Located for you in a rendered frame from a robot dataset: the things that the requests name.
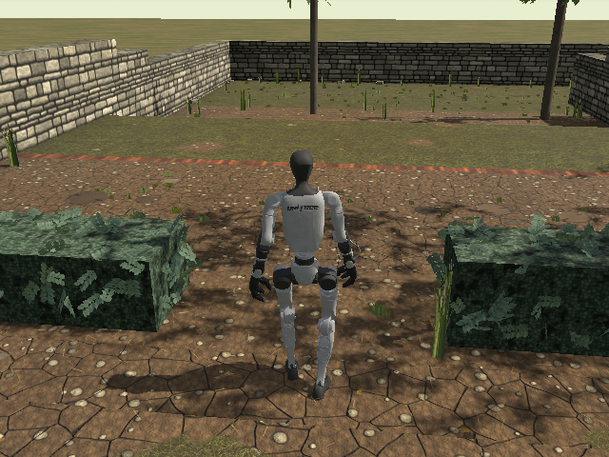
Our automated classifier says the right robot upper arm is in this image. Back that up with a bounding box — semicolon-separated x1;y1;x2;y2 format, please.
323;191;347;243

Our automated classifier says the left robot thigh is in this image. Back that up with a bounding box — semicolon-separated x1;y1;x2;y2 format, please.
273;265;296;324

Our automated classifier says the right robot shin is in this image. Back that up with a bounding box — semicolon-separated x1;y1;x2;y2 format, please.
316;320;335;387

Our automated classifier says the robot right hand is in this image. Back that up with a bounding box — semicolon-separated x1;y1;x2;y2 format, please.
337;265;358;288

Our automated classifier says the robot left hand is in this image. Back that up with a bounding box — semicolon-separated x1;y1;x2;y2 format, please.
249;275;271;302

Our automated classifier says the right robot forearm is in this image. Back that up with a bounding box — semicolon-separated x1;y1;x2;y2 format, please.
338;228;356;268

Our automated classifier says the left robot forearm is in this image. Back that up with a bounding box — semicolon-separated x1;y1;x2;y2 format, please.
251;232;270;278

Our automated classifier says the left robot upper arm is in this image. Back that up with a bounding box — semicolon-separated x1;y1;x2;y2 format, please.
260;192;283;247

